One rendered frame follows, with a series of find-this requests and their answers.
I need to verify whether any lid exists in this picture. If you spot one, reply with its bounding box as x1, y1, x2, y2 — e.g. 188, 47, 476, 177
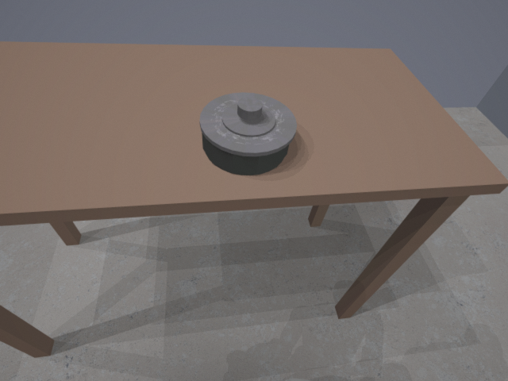
199, 92, 297, 156

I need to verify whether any pot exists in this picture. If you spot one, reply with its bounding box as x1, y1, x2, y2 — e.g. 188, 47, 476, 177
202, 133, 289, 175

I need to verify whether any knob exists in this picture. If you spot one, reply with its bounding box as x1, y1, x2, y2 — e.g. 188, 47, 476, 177
237, 97, 263, 121

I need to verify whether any table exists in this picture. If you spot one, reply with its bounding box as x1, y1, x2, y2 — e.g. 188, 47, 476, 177
0, 41, 508, 358

